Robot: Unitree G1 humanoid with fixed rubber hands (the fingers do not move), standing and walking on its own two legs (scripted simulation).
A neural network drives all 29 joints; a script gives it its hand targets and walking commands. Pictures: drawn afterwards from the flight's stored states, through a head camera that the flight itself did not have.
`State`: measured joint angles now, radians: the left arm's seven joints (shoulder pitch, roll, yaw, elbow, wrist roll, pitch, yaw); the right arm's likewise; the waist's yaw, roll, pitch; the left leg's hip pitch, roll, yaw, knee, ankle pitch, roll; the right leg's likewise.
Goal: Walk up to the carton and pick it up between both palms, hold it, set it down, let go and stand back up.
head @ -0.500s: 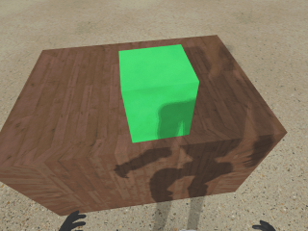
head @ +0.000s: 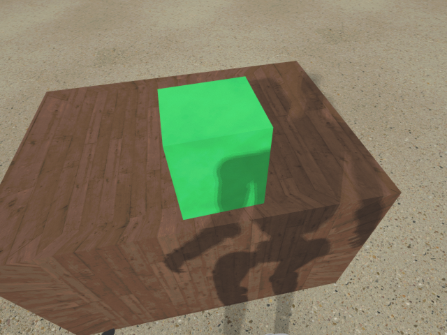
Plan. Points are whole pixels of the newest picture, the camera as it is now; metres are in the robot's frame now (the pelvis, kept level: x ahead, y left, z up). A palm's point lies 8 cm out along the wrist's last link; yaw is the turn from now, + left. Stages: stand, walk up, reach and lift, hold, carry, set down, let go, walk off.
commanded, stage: walk up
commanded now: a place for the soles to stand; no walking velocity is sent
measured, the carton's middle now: (213, 149) +0.53 +0.04 +0.02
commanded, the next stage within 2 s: reach and lift in 2.00 s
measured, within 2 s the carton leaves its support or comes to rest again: neither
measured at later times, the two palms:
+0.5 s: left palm out of the picture +0.14 +0.26 -0.12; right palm (382, 310) +0.19 -0.27 -0.10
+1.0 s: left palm (101, 322) +0.19 +0.26 -0.09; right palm (356, 265) +0.27 -0.25 -0.08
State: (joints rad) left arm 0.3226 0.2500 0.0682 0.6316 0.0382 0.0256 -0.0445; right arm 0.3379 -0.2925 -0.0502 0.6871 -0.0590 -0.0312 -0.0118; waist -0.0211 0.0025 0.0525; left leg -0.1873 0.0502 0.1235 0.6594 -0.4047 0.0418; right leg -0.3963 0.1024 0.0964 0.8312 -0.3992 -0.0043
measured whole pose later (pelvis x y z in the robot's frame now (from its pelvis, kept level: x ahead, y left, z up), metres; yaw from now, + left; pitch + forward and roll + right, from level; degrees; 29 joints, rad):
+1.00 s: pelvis +0.11 -0.01 +0.01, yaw +11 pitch -2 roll -1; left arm 0.22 0.28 0.00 0.68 0.00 0.02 -0.01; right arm 0.26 -0.26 -0.02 0.66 0.00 0.01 0.01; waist 0.00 0.00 0.05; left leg -0.34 -0.02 -0.09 0.64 -0.26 0.00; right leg -0.19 -0.05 -0.13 0.59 -0.37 0.01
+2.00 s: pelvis +0.10 +0.00 +0.00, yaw +18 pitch -2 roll -2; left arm 0.31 0.30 0.02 0.66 0.01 0.01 0.01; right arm 0.25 -0.26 -0.03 0.66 -0.01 0.04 0.01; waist 0.01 0.01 0.06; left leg -0.37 -0.11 -0.19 0.64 -0.22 0.01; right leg -0.18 -0.05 -0.14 0.61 -0.39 0.01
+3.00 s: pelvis +0.15 -0.02 +0.03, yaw +7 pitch -4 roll +1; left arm 0.27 0.19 0.06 0.51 -0.05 -0.21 0.02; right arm 0.20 -0.19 0.07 0.74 0.15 -0.45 0.02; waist 0.06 -0.05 0.03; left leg -0.08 0.01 0.00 0.34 -0.18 -0.03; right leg 0.02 0.03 0.05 0.34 -0.28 -0.03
